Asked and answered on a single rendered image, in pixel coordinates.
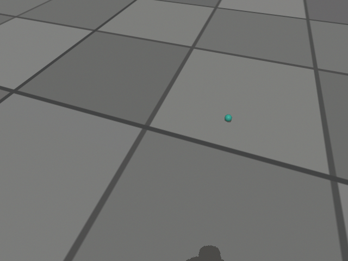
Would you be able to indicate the ball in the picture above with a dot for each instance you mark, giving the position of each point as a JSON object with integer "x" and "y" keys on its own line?
{"x": 228, "y": 117}

